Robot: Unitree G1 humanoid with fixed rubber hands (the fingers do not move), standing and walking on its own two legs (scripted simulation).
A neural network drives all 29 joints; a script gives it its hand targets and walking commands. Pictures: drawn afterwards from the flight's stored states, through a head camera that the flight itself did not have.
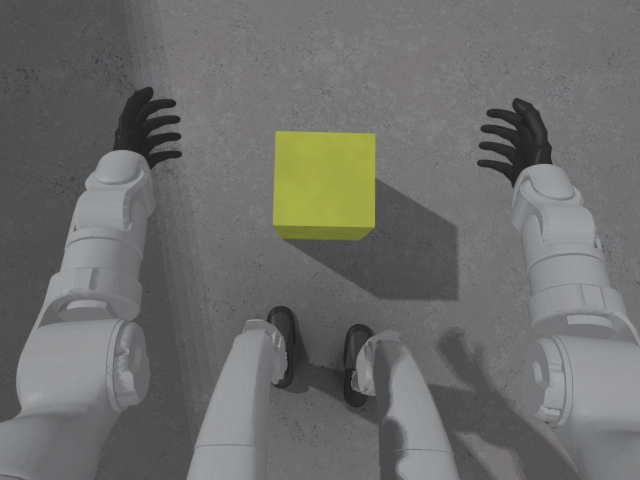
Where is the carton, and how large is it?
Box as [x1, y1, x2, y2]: [273, 131, 374, 240]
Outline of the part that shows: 276,131 273,225 281,238 359,240 374,227 374,134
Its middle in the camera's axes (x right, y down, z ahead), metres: +0.01 -0.12 +0.93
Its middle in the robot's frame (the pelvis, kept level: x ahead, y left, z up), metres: +0.53 +0.01 -0.56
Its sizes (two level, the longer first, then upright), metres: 0.210 0.200 0.250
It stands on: the floor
